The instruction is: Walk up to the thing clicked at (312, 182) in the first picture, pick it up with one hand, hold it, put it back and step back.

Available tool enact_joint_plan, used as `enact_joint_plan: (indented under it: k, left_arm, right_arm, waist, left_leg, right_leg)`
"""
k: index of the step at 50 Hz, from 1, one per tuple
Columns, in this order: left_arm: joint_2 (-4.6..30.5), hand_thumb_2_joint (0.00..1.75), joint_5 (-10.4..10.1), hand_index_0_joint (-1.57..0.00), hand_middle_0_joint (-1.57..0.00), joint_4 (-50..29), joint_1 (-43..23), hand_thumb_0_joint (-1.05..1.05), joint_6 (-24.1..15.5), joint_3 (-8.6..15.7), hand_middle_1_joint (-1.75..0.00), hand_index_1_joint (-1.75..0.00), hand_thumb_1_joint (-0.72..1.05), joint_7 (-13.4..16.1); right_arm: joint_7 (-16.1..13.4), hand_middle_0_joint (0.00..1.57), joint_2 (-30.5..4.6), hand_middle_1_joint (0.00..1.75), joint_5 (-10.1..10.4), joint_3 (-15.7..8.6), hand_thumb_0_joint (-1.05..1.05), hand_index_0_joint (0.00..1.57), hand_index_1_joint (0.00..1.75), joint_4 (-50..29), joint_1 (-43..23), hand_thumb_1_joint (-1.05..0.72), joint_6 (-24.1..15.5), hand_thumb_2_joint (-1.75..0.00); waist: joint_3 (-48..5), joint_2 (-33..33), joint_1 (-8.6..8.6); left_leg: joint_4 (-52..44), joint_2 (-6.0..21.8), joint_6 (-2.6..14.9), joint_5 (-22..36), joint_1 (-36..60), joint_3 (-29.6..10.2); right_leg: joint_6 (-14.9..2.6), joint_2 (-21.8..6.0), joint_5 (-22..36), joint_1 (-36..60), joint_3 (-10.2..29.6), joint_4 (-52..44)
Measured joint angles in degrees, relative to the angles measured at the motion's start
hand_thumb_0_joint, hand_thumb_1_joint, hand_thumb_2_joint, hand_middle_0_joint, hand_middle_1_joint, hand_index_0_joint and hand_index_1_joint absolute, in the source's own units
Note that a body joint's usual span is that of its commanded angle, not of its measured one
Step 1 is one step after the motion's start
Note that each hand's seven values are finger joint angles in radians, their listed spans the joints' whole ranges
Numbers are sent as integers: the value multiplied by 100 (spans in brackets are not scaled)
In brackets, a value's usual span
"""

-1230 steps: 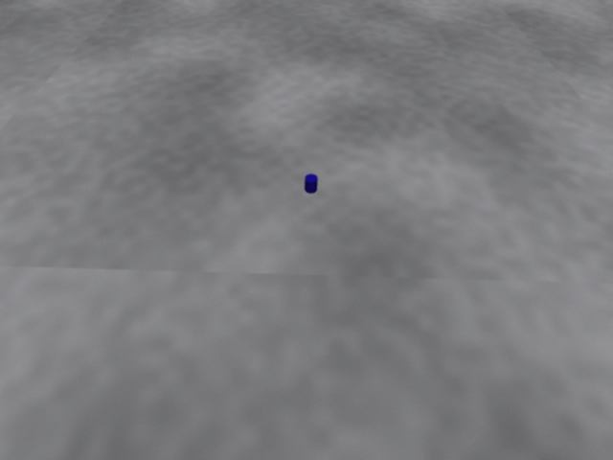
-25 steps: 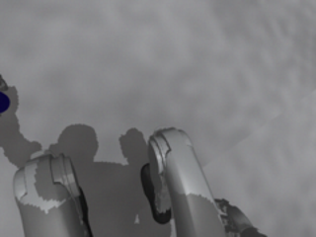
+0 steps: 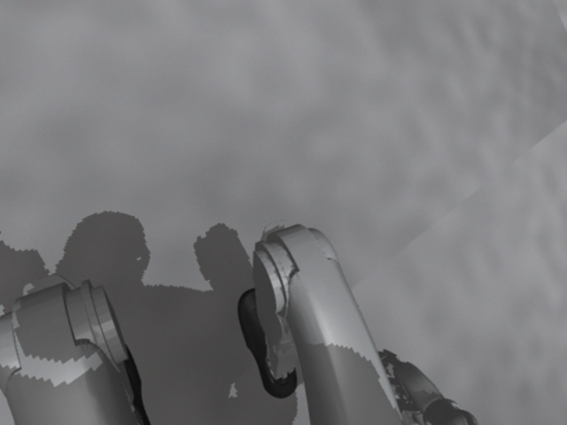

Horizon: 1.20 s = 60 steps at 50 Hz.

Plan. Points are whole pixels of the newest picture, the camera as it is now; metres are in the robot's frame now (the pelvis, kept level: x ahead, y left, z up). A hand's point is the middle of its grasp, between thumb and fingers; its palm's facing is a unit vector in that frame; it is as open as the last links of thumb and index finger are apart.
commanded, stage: rest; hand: left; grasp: from above
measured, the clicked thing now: out of the picture +0.45 +0.33 -0.25
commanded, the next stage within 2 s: open in 0.74 s
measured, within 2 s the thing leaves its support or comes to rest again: rests again in 0.32 s
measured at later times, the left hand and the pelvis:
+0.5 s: hand out of the picture +0.43 +0.32 -0.24, palm faces -0.45 -0.14 -0.88, open 8.2 cm; pelvis +0.00 +0.00 +0.00, yaw -1 degrees
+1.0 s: hand out of the picture +0.43 +0.32 -0.24, palm faces -0.45 -0.14 -0.88, open 8.5 cm; pelvis -0.01 +0.00 -0.01, yaw -2 degrees
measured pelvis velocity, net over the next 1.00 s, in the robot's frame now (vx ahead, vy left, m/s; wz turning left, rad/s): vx -0.01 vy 0.00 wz -0.04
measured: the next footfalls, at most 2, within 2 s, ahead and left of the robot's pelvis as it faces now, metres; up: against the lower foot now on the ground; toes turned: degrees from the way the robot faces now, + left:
none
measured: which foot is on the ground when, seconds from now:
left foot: down 0.00-1.00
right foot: down 0.00-1.00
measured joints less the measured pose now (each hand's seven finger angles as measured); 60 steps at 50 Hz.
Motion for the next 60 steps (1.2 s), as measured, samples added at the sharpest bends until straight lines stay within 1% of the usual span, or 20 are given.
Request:
enact_joint_plan:
  k: [2, 8, 11, 13, 15, 25, 28, 31, 33, 37, 39, 43, 46, 48, 51, 57, 60]
  left_arm:
    - [31, 43, 18, -81, -77, 58, -14, 0, 17, -5, -58, -51, 23, 45]
    - [99, 43, -48, -81, -77, 152, -38, 0, 85, -24, -57, -51, 23, 148]
    - [128, 43, -64, -81, -77, 222, -65, 0, 104, -99, -57, -51, 23, 137]
    - [137, 43, -89, -81, -77, 203, -48, 0, 103, -64, -57, -51, 23, 139]
    - [155, 43, -111, -81, -77, 236, -53, 0, 98, -92, -57, -51, 23, 172]
    - [244, 43, -132, -81, -77, 382, -76, 0, 60, -104, -57, -51, 23, 282]
    - [291, 43, -118, -81, -77, 479, -117, 0, 60, -164, -57, -51, 23, 293]
    - [329, 42, -130, -81, -77, 510, -114, 0, 43, -130, -57, -51, 23, 343]
    - [352, 42, -127, -81, -77, 544, -113, 0, 38, -126, -57, -51, 23, 386]
    - [391, 43, -107, -81, -77, 628, -164, 0, 30, -200, -57, -51, 23, 410]
    - [436, 43, -91, -81, -77, 682, -179, 0, 20, -173, -57, -51, 23, 427]
    - [484, 43, -132, -81, -78, 779, -234, 0, 24, -253, -57, -51, 23, 448]
    - [518, 43, -144, -80, -77, 794, -225, 0, 19, -219, -58, -52, 23, 462]
    - [540, 44, -156, -79, -75, 818, -219, 0, 2, -183, -59, -53, 23, 493]
    - [559, 46, -173, -73, -69, 819, -235, 0, -1, -222, -61, -56, 20, 504]
    - [616, 54, -188, -57, -54, 722, -278, 0, 20, -263, -66, -62, 5, 520]
    - [600, 60, -218, -50, -47, 717, -284, 0, 69, -326, -69, -66, -3, 495]
  right_arm:
    - [26, 20, -18, 30, -23, 15, 0, 20, 30, -11, -18, -90, -28, -89]
    - [86, 20, -34, 30, -70, 54, 0, 20, 30, -12, -62, -90, -133, -89]
    - [128, 20, -35, 30, -81, 90, 0, 20, 30, -7, -73, -90, -185, -89]
    - [141, 20, -34, 30, -82, 116, 0, 20, 30, -16, -74, -90, -209, -89]
    - [157, 20, -31, 30, -95, 151, 0, 20, 30, -20, -82, -90, -232, -89]
    - [219, 20, -41, 30, -131, 295, 0, 20, 30, -62, -135, -90, -310, -89]
    - [244, 20, -64, 30, -142, 336, 0, 20, 30, -84, -144, -90, -355, -89]
    - [252, 20, -88, 30, -155, 374, 0, 20, 30, -104, -152, -90, -381, -89]
    - [259, 20, -101, 30, -169, 399, 0, 20, 30, -105, -157, -90, -398, -89]
    - [286, 20, -135, 30, -185, 431, 0, 20, 30, -98, -149, -90, -455, -89]
    - [303, 20, -156, 30, -185, 452, 0, 20, 30, -124, -148, -90, -480, -89]
    - [326, 20, -189, 30, -195, 486, 0, 20, 30, -150, -157, -90, -549, -90]
    - [339, 20, -206, 30, -201, 519, 0, 20, 30, -174, -168, -90, -584, -89]
    - [345, 20, -216, 30, -211, 540, 0, 20, 30, -197, -165, -90, -595, -89]
    - [349, 20, -225, 30, -219, 567, 0, 20, 30, -220, -155, -90, -603, -89]
    - [354, 20, -226, 30, -238, 589, 0, 20, 30, -211, -165, -90, -610, -89]
    - [375, 20, -216, 30, -247, 581, 0, 20, 30, -195, -167, -90, -614, -89]
  waist:
    - [13, -13, -16]
    - [68, -56, -42]
    - [89, -74, -59]
    - [107, -80, -63]
    - [120, -92, -72]
    - [189, -132, -129]
    - [220, -157, -159]
    - [258, -181, -174]
    - [269, -199, -182]
    - [289, -218, -199]
    - [305, -228, -216]
    - [342, -243, -233]
    - [378, -253, -244]
    - [384, -259, -255]
    - [378, -271, -259]
    - [383, -288, -260]
    - [372, -278, -257]
  left_leg:
    - [20, 1, 6, 1, -10, -10]
    - [62, 13, 22, -4, -16, -39]
    - [82, 16, 26, -11, -13, -48]
    - [94, 13, 23, -17, -7, -66]
    - [102, 14, 18, -24, 5, -80]
    - [134, 25, 24, -29, 39, -139]
    - [151, 25, 25, -21, 47, -152]
    - [168, 30, 27, -16, 54, -176]
    - [176, 36, 29, -15, 55, -189]
    - [194, 36, 32, -15, 67, -195]
    - [209, 42, 34, -21, 78, -203]
    - [229, 49, 39, -19, 95, -221]
    - [234, 53, 38, -11, 114, -237]
    - [234, 50, 35, -2, 114, -249]
    - [231, 48, 34, 11, 102, -263]
    - [237, 42, 33, 8, 89, -286]
    - [235, 38, 35, -4, 94, -283]
  right_leg:
    - [8, 6, 6, -4, -6, 8]
    - [32, 30, 27, 1, -25, 14]
    - [37, 36, 26, 8, -31, 23]
    - [39, 39, 25, 18, -44, 24]
    - [38, 43, 24, 31, -55, 24]
    - [56, 71, 55, 78, -100, 5]
    - [59, 77, 69, 88, -109, 12]
    - [68, 89, 90, 98, -125, 9]
    - [73, 99, 103, 97, -135, 5]
    - [74, 103, 107, 112, -138, 17]
    - [79, 112, 110, 121, -142, 25]
    - [93, 126, 128, 137, -153, 28]
    - [97, 134, 147, 157, -165, 20]
    - [95, 136, 159, 160, -175, 13]
    - [93, 138, 176, 150, -187, 2]
    - [97, 139, 176, 151, -206, -11]
    - [95, 134, 158, 165, -205, -14]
